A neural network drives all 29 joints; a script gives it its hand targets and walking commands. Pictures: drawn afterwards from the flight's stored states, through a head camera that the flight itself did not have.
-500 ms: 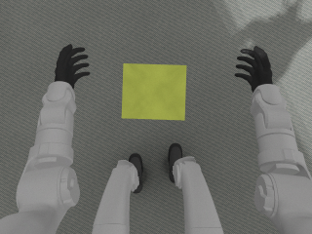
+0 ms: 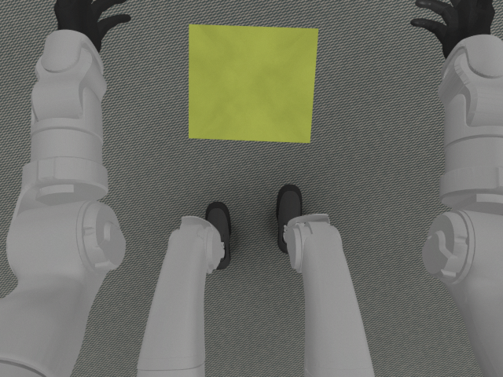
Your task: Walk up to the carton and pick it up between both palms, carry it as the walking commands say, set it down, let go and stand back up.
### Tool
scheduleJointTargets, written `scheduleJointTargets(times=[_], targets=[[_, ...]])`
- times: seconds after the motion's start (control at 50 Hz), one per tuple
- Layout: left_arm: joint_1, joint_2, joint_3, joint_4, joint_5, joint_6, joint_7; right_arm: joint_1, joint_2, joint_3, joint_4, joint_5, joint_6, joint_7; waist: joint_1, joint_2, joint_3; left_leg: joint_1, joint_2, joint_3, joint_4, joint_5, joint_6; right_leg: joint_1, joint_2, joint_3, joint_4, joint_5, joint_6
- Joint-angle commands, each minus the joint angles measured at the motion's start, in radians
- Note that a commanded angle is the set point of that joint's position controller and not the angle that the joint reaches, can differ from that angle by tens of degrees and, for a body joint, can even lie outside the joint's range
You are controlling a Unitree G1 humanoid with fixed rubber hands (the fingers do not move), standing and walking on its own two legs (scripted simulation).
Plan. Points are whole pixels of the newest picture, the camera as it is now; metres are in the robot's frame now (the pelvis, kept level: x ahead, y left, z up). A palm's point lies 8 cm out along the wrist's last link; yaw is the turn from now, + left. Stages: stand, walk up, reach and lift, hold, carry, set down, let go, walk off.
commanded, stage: reach and lift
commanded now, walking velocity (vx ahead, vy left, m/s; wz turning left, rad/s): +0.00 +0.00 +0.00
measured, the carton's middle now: (251, 90) +0.52 +0.01 -0.54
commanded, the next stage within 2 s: none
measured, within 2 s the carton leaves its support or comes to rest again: neither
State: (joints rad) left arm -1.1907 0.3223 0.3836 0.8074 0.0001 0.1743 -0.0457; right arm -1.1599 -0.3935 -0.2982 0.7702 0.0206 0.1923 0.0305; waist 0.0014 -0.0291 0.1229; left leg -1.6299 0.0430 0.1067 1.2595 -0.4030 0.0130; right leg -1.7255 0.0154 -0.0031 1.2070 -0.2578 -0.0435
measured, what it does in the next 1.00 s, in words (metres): lowers itself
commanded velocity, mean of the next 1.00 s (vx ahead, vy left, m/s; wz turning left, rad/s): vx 0.00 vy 0.00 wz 0.00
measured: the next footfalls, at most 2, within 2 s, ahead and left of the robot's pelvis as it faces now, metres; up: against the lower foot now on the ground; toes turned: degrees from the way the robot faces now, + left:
none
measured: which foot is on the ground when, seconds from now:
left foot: down 0.00-1.00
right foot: down 0.00-1.00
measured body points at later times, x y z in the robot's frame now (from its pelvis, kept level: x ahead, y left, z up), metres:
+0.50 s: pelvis -0.04 +0.01 -0.15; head +0.34 +0.00 +0.06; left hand +0.52 +0.22 -0.32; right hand +0.52 -0.24 -0.32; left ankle +0.07 +0.12 -0.58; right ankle +0.12 -0.09 -0.58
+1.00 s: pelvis -0.03 +0.01 -0.24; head +0.37 +0.01 -0.04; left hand +0.52 +0.23 -0.45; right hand +0.53 -0.24 -0.45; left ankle +0.07 +0.12 -0.58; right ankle +0.12 -0.09 -0.58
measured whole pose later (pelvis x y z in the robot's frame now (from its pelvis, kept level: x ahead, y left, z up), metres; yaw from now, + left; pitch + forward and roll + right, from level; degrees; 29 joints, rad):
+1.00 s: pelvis -0.03 +0.01 -0.24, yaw +3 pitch +36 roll +4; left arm -1.47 0.44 0.10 0.97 -0.17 0.15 0.06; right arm -1.47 -0.57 -0.24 1.05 0.20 0.09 -0.05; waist 0.00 -0.03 0.52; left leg -2.18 0.03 0.11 2.18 -0.62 0.02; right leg -2.31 -0.04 0.00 2.11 -0.43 -0.05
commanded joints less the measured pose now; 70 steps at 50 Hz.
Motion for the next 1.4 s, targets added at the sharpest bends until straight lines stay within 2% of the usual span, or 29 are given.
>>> scheduleJointTargets(times=[0.0, 0.02, 0.08, 0.1, 0.18, 0.2, 0.26, 0.28, 0.3, 0.36, 0.38, 0.4, 0.5, 0.52, 0.54, 0.58, 0.6, 0.62, 0.74, 0.9, 0.92, 0.94, 1.02, 1.08, 1.18, 1.3, 1.32, 1.36, 1.38], targets=[[-0.265, 0.296, 0.05, 0.055, -0.012, -0.013, 0.004, -0.324, -0.159, -0.06, 0.052, 0.006, 0.004, -0.008, 0.035, -0.087, -1.205, 0.029, -0.101, -0.068, 0.098, 0.033, -0.011, 0.809, -0.009, 0.115, 0.156, 0.098, 0.047], [-0.271, 0.259, -0.004, -0.004, -0.032, -0.02, 0.011, -0.348, -0.261, -0.141, -0.009, -0.037, -0.023, -0.016, -0.039, -0.061, -1.305, 0.05, -0.112, -0.068, 0.134, 0.069, -0.025, 0.829, 0.007, 0.086, 0.188, 0.145, 0.053], [-0.287, 0.298, -0.037, -0.047, -0.095, -0.025, 0.022, -0.377, -0.236, -0.044, -0.085, 0.037, -0.026, -0.046, -0.027, -0.108, -1.517, 0.051, -0.119, -0.064, 0.205, 0.12, -0.018, 0.987, -0.003, 0.075, 0.314, 0.292, 0.059], [-0.295, 0.319, -0.036, -0.033, -0.098, -0.018, 0.036, -0.422, -0.279, -0.04, -0.081, 0.056, -0.019, -0.049, 0.027, -0.07, -1.411, -0.026, -0.112, -0.055, 0.211, 0.088, -0.024, 0.856, -0.009, 0.074, 0.326, 0.256, 0.048], [-0.388, 0.338, -0.125, -0.289, -0.199, 0.009, 0.07, -0.46, -0.276, 0.037, -0.283, 0.156, -0.001, -0.069, -0.029, -0.112, -1.909, 0.252, -0.122, -0.072, 0.325, 0.249, -0.024, 1.053, 0.016, 0.008, 0.457, 0.448, 0.035], [-0.409, 0.378, -0.104, -0.3, -0.225, 0.019, 0.073, -0.53, -0.306, 0.067, -0.358, 0.18, 0.017, -0.072, 0.012, -0.154, -1.965, 0.164, -0.126, -0.051, 0.352, 0.223, -0.014, 1.154, 0.01, 0.041, 0.46, 0.455, 0.035], [-0.416, 0.367, -0.153, -0.328, -0.255, 0.086, 0.1, -0.519, -0.39, 0.044, -0.337, 0.176, 0.063, -0.101, -0.033, -0.094, -2.112, 0.314, -0.127, -0.072, 0.429, 0.218, -0.032, 1.121, 0.012, 0.008, 0.529, 0.395, 0.024], [-0.392, 0.359, -0.151, -0.087, -0.242, 0.105, 0.09, -0.482, -0.307, 0.103, -0.103, 0.183, 0.091, -0.094, -0.008, -0.116, -1.744, 0.132, -0.104, -0.06, 0.445, 0.062, -0.019, 0.963, -0.011, 0.021, 0.548, 0.223, 0.028], [-0.421, 0.345, -0.159, -0.438, -0.266, 0.095, 0.104, -0.513, -0.359, 0.093, -0.409, 0.206, 0.071, -0.097, -0.007, -0.061, -2.068, 0.343, -0.118, -0.05, 0.449, 0.303, -0.036, 1.136, 0.006, 0.025, 0.563, 0.498, 0.017], [-0.482, 0.378, -0.149, -0.318, -0.265, 0.087, 0.104, -0.575, -0.379, 0.092, -0.251, 0.17, 0.071, -0.109, -0.035, -0.109, -1.744, 0.077, -0.09, -0.055, 0.515, 0.074, -0.022, 0.991, -0.018, 0.08, 0.604, 0.288, 0.015], [-0.499, 0.402, -0.141, -0.34, -0.245, 0.089, 0.121, -0.594, -0.394, 0.091, -0.267, 0.183, 0.072, -0.114, 0.034, -0.067, -1.814, 0.139, -0.095, -0.046, 0.503, 0.116, -0.028, 0.992, -0.021, 0.069, 0.613, 0.28, 0.018], [-0.444, 0.347, -0.158, -0.13, -0.245, 0.097, 0.111, -0.499, -0.341, 0.1, -0.024, 0.154, 0.079, -0.106, 0.008, -0.11, -1.484, -0.05, -0.083, -0.06, 0.53, 0.002, -0.023, 0.818, -0.026, 0.074, 0.615, 0.19, 0.018], [-0.495, 0.293, -0.19, 0.166, -0.238, 0.083, 0.082, -0.611, -0.378, 0.072, 0.15, 0.121, 0.029, -0.088, -0.057, -0.089, -1.086, -0.2, -0.057, -0.086, 0.579, -0.199, -0.017, 0.5, -0.056, 0.064, 0.638, -0.186, 0.014], [-0.514, 0.303, -0.19, 0.013, -0.251, 0.065, 0.085, -0.657, -0.372, 0.081, -0.009, 0.146, 0.007, -0.09, -0.053, -0.076, -1.277, -0.05, -0.063, -0.084, 0.578, -0.106, -0.008, 0.602, -0.054, 0.062, 0.643, -0.074, 0.021], [-0.525, 0.319, -0.193, 0.201, -0.236, 0.072, 0.09, -0.632, -0.375, 0.068, 0.203, 0.127, 0.014, -0.089, -0.067, -0.081, -1.09, -0.169, -0.052, -0.083, 0.592, -0.222, -0.018, 0.487, -0.062, 0.053, 0.648, -0.194, 0.02], [-0.574, 0.288, -0.213, 0.009, -0.232, 0.055, 0.097, -0.656, -0.373, 0.079, 0.117, 0.145, -0.007, -0.078, -0.065, -0.059, -1.253, -0.025, -0.061, -0.099, 0.593, -0.109, -0.024, 0.549, -0.046, 0.037, 0.687, -0.059, 0.019], [-0.503, 0.266, -0.22, 0.251, -0.236, 0.044, 0.088, -0.595, -0.345, 0.076, 0.306, 0.142, -0.015, -0.078, -0.047, -0.034, -0.983, -0.179, -0.047, -0.096, 0.619, -0.209, -0.016, 0.355, -0.056, 0.039, 0.698, -0.19, 0.012], [-0.619, 0.293, -0.197, 0.032, -0.243, 0.015, 0.091, -0.671, -0.351, 0.077, 0.152, 0.13, -0.043, -0.078, -0.063, -0.101, -1.133, -0.154, -0.057, -0.09, 0.654, -0.09, -0.022, 0.483, -0.051, 0.044, 0.721, -0.018, 0.023], [-0.527, 0.256, -0.242, 0.122, -0.257, -0.017, 0.115, -0.596, -0.355, 0.091, 0.223, 0.176, -0.087, -0.079, -0.072, -0.015, -1.104, -0.135, -0.06, -0.098, 0.723, -0.037, -0.02, 0.371, -0.07, 0.042, 0.801, 0.054, 0.019], [-0.464, 0.224, -0.266, 0.091, -0.312, -0.064, 0.108, -0.558, -0.335, 0.139, 0.132, 0.198, -0.144, -0.084, -0.092, -0.082, -1.159, -0.195, -0.075, -0.102, 0.8, 0.101, -0.023, 0.47, -0.085, 0.058, 0.88, 0.277, 0.024], [-0.502, 0.2, -0.318, 0.14, -0.323, -0.062, 0.112, -0.545, -0.356, 0.117, 0.234, 0.193, -0.147, -0.09, -0.141, -0.062, -1.101, -0.2, -0.062, -0.131, 0.801, 0.072, -0.019, 0.426, -0.085, 0.049, 0.904, 0.254, 0.025], [-0.493, 0.257, -0.274, 0.053, -0.308, -0.082, 0.11, -0.534, -0.341, 0.129, 0.163, 0.195, -0.155, -0.093, -0.106, -0.091, -1.18, -0.216, -0.072, -0.104, 0.817, 0.11, -0.025, 0.508, -0.086, 0.07, 0.905, 0.318, 0.025], [-0.468, 0.242, -0.317, 0.158, -0.299, -0.094, 0.101, -0.496, -0.201, 0.216, 0.309, 0.259, -0.148, -0.055, -0.048, -0.073, -0.918, -0.226, -0.055, -0.123, 0.807, 0.097, -0.01, 0.328, -0.088, 0.071, 0.905, 0.241, 0.04], [-0.417, 0.155, -0.356, 0.213, -0.295, -0.082, 0.084, -0.405, -0.25, 0.184, 0.432, 0.238, -0.159, -0.036, -0.135, -0.021, -0.829, -0.25, -0.05, -0.131, 0.845, 0.067, -0.032, 0.228, -0.09, 0.059, 0.923, 0.196, 0.025], [-0.462, 0.124, -0.393, 0.195, -0.336, -0.1, 0.095, -0.515, -0.284, 0.169, 0.311, 0.269, -0.208, -0.046, -0.145, -0.012, -0.891, -0.215, -0.069, -0.158, 0.86, 0.17, -0.043, 0.194, -0.092, 0.046, 0.945, 0.262, 0.023], [-0.428, 0.137, -0.366, 0.231, -0.316, -0.087, 0.108, -0.453, -0.291, 0.186, 0.454, 0.276, -0.192, -0.027, -0.117, 0.0, -0.84, -0.185, -0.06, -0.16, 0.854, 0.13, -0.042, 0.112, -0.101, 0.047, 0.941, 0.165, 0.021], [-0.457, 0.115, -0.396, 0.208, -0.339, -0.083, 0.109, -0.444, -0.317, 0.131, 0.47, 0.244, -0.194, -0.037, -0.181, 0.008, -0.79, -0.202, -0.056, -0.162, 0.844, 0.089, -0.04, 0.075, -0.101, 0.038, 0.917, 0.129, 0.015], [-0.445, 0.121, -0.393, 0.225, -0.332, -0.085, 0.106, -0.488, -0.274, 0.192, 0.428, 0.278, -0.197, -0.026, -0.112, 0.008, -0.815, -0.181, -0.062, -0.153, 0.856, 0.136, -0.046, 0.114, -0.1, 0.047, 0.922, 0.161, 0.026], [-0.464, 0.118, -0.409, 0.191, -0.353, -0.086, 0.104, -0.446, -0.318, 0.16, 0.45, 0.248, -0.201, -0.035, -0.182, 0.008, -0.799, -0.188, -0.055, -0.173, 0.848, 0.095, -0.036, 0.108, -0.115, 0.048, 0.928, 0.158, 0.011]])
